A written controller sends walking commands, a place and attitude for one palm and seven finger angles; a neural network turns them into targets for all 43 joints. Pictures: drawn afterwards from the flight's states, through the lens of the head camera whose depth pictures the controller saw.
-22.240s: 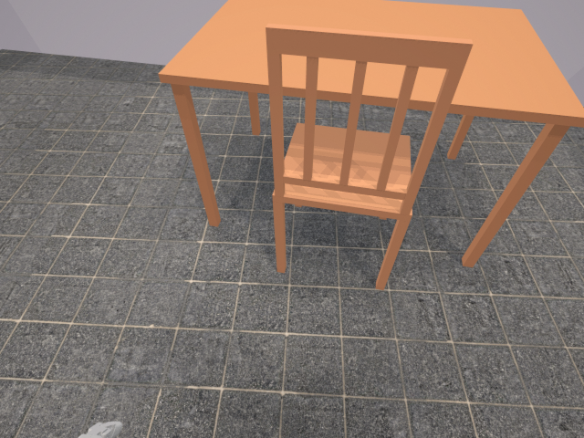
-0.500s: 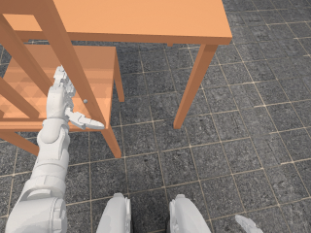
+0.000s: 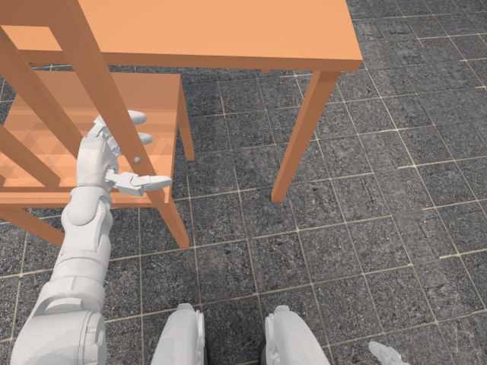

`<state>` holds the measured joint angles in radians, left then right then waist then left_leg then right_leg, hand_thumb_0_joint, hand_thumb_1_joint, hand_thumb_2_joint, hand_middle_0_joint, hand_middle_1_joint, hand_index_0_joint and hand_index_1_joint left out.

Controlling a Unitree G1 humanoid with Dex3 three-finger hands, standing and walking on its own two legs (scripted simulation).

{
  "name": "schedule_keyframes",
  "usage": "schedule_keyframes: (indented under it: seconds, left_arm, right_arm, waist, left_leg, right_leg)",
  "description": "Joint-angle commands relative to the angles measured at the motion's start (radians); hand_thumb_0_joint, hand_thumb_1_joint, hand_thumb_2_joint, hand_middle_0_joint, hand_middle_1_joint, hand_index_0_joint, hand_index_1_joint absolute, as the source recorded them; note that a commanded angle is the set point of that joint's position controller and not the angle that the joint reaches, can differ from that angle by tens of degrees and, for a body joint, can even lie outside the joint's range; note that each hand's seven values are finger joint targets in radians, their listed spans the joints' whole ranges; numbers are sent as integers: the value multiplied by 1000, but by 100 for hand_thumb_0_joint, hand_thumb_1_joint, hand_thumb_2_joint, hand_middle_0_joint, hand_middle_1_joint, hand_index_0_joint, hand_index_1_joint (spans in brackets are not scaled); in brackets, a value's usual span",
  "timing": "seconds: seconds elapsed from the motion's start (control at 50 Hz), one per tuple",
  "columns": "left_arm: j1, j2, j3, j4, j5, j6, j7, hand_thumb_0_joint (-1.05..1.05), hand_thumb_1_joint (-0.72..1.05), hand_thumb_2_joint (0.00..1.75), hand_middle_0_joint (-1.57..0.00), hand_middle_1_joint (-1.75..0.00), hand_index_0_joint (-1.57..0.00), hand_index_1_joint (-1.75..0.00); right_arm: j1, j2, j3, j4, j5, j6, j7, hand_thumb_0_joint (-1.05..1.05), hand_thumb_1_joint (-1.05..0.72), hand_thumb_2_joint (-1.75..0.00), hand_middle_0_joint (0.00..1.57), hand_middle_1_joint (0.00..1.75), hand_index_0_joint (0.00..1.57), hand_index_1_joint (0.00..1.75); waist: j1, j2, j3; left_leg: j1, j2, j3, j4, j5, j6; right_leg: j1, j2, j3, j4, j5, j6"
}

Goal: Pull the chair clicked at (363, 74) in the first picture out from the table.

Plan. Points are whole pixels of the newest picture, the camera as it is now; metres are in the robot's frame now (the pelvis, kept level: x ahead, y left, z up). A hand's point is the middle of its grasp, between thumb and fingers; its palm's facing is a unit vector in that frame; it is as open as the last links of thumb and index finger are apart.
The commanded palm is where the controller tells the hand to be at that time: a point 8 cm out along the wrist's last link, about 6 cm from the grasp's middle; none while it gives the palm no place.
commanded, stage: hook a spindle and tug to test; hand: left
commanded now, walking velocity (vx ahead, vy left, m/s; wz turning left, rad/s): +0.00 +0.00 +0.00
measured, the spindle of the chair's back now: out of the picture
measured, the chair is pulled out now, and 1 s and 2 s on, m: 0.00 0.02 0.15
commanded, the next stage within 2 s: step backward, pulling the chair out in 0.94 s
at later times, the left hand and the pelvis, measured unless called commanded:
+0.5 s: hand (138, 163) +0.43 +0.16 +0.02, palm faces -0.01 -1.00 -0.03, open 6.0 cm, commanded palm +0.39 +0.22 +0.03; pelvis +0.00 +0.00 +0.00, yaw -1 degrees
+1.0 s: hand (131, 181) +0.40 +0.17 +0.02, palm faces -0.01 -1.00 -0.04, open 6.0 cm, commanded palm +0.37 +0.22 +0.03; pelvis +0.01 +0.00 +0.00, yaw +0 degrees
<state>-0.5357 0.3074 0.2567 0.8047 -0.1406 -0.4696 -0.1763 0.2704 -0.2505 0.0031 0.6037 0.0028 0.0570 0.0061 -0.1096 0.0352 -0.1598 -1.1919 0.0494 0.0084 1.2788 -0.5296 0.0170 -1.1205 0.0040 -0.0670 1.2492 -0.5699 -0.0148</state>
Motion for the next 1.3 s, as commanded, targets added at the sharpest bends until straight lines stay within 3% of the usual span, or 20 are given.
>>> schedule_keyframes:
  seconds: [0.0, 0.02, 0.1, 0.16, 0.22, 0.26, 0.28, 0.32, 0.38, 0.8, 0.84, 1.0, 1.02, 1.04, 1.06, 1.1, 1.14, 1.18, 1.24, 1.28]
  left_arm:
    - [-308, 192, 55, -185, -8, -67, 16, 0, 28, 64, -50, -145, -50, -145]
    - [-320, 205, 68, -190, -7, -72, 19, 0, 34, 66, -50, -145, -50, -145]
    - [-335, 229, 80, -195, 1, -89, 17, 0, 56, 76, -50, -145, -50, -145]
    - [-332, 202, 58, -221, -4, -92, 10, 0, 73, 83, -50, -145, -50, -145]
    - [-276, 183, 47, -228, -14, -76, 3, 0, 90, 90, -50, -145, -50, -145]
    - [-292, 167, 36, -224, -19, -66, 0, 0, 90, 90, -50, -145, -50, -145]
    - [-271, 208, 69, -234, -18, -68, 4, 0, 90, 90, -50, -145, -50, -145]
    - [-219, 183, 59, -244, -25, -66, 5, 0, 90, 90, -50, -145, -50, -145]
    - [-179, 214, 86, -272, -22, -74, 10, 0, 90, 90, -50, -145, -50, -145]
    - [-9, 135, 32, -401, -46, -75, -6, 0, 90, 90, -50, -145, -50, -145]
    - [7, 103, 0, -421, -48, -72, -7, 0, 90, 90, -50, -145, -50, -145]
    - [-41, 120, 8, -399, -38, -67, 3, 0, 90, 90, -50, -145, -50, -145]
    - [-102, 66, -51, -388, -34, -68, 1, 0, 90, 90, -50, -145, -50, -145]
    - [-201, 312, 24, -515, 90, 60, 131, 0, 90, 90, -50, -145, -50, -145]
    - [-250, 266, -25, -632, 91, 109, 185, 0, 90, 90, -50, -145, -50, -145]
    - [-58, 190, -53, -537, 99, 191, 233, 0, 90, 90, -50, -145, -50, -145]
    - [46, 86, -134, -345, 107, 269, 256, 0, 90, 90, -50, -145, -50, -145]
    - [-33, 65, -168, -221, 112, 286, 272, 0, 90, 90, -50, -145, -50, -145]
    - [-169, 87, -168, -123, 122, 252, 289, 0, 90, 90, -50, -145, -50, -145]
    - [-199, 49, -200, -60, 118, 226, 283, 0, 90, 90, -50, -145, -50, -145]
  right_arm:
    - [99, -155, -60, -74, -3, -19, -13, 0, -90, -90, 20, 30, 20, 30]
    - [99, -155, -60, -74, -4, -19, -14, 0, -90, -90, 20, 30, 20, 30]
    - [96, -155, -58, -73, -7, -22, -15, 0, -90, -90, 20, 30, 20, 30]
    - [96, -156, -61, -76, -6, -24, -12, 0, -90, -90, 20, 30, 20, 30]
    - [92, -154, -62, -86, -2, -21, -10, 0, -90, -90, 20, 30, 20, 30]
    - [94, -153, -61, -86, -1, -23, -9, 0, -90, -90, 20, 30, 20, 30]
    - [93, -157, -63, -85, 0, -22, -10, 0, -90, -90, 20, 30, 20, 30]
    - [86, -154, -63, -96, 2, -22, -10, 0, -90, -90, 20, 30, 20, 30]
    - [81, -149, -62, -101, 1, -22, -10, 0, -90, -90, 20, 30, 20, 30]
    - [44, -142, -69, -117, 5, -47, -11, 0, -90, -90, 20, 30, 20, 30]
    - [42, -142, -72, -121, 4, -52, -11, 0, -90, -90, 20, 30, 20, 30]
    - [33, -146, -69, -112, 4, -56, -18, 0, -90, -90, 20, 30, 20, 30]
    - [31, -140, -66, -104, 3, -59, -18, 0, -90, -90, 20, 30, 20, 30]
    - [89, -107, -43, -207, 50, 6, -45, 0, -90, -90, 20, 30, 20, 30]
    - [83, -105, -48, -219, 58, 21, -73, 0, -90, -90, 20, 30, 20, 30]
    - [70, -111, -47, -211, 55, 39, -99, 0, -90, -90, 20, 30, 20, 30]
    - [63, -112, -33, -176, 53, 68, -112, 0, -90, -90, 20, 30, 20, 30]
    - [67, -125, -30, -133, 49, 83, -121, 0, -90, -90, 20, 30, 20, 30]
    - [73, -135, -34, -91, 42, 81, -131, 0, -90, -90, 20, 30, 20, 30]
    - [77, -127, -34, -72, 38, 80, -130, 0, -90, -90, 20, 30, 20, 30]
  waist:
    - [-13, 21, -450]
    - [-12, 2, -458]
    - [-1, 56, -474]
    - [-2, 96, -506]
    - [-1, 55, -508]
    - [-7, 50, -495]
    - [8, 49, -499]
    - [11, 25, -493]
    - [27, 29, -493]
    - [37, 42, -454]
    - [31, 43, -461]
    - [24, 19, -439]
    - [-3, 13, -422]
    - [61, 65, -637]
    - [52, 141, -667]
    - [52, 142, -580]
    - [43, 17, -435]
    - [31, -13, -309]
    - [35, 63, -266]
    - [38, 157, -264]
  left_leg:
    - [376, -33, -51, -126, 343, 3]
    - [360, -33, -50, -123, 339, 5]
    - [386, -33, -51, -121, 339, 0]
    - [441, -28, -57, -124, 377, -5]
    - [427, -28, -52, -129, 385, -2]
    - [417, -29, -54, -130, 376, -1]
    - [414, -28, -52, -132, 371, -2]
    - [404, -31, -45, -138, 369, 0]
    - [381, -33, -36, -140, 377, 1]
    - [419, -33, -36, -143, 419, -3]
    - [439, -30, -43, -141, 431, -3]
    - [413, -34, -44, -135, 382, -2]
    - [401, -34, -49, -126, 362, 0]
    - [707, -22, -26, -330, 390, 19]
    - [801, -28, -24, -369, 448, 18]
    - [802, -21, -36, -394, 523, 16]
    - [733, 1, -58, -441, 546, 19]
    - [692, 31, -67, -484, 565, 24]
    - [775, 62, -86, -542, 680, 23]
    - [852, 84, -115, -569, 775, 29]
  right_leg:
    - [192, 28, 44, -167, 349, -1]
    - [209, 27, 46, -164, 356, 0]
    - [187, 28, 48, -157, 341, -4]
    - [163, 29, 41, -153, 350, -7]
    - [198, 30, 42, -160, 376, -4]
    - [196, 30, 41, -162, 371, -3]
    - [208, 28, 43, -163, 369, -4]
    - [229, 29, 46, -171, 379, -2]
    - [262, 26, 54, -164, 408, -1]
    - [249, 23, 45, -157, 436, -4]
    - [229, 24, 39, -153, 430, -5]
    - [216, 22, 41, -159, 393, -3]
    - [190, 22, 37, -155, 378, -1]
    - [585, -44, 117, -323, 412, -11]
    - [630, -37, 107, -381, 543, -4]
    - [598, -49, 95, -395, 642, -2]
    - [618, -56, 81, -426, 681, 8]
    - [631, -73, 78, -469, 686, 27]
    - [644, -83, 79, -510, 706, 34]
    - [639, -73, 74, -517, 661, 30]
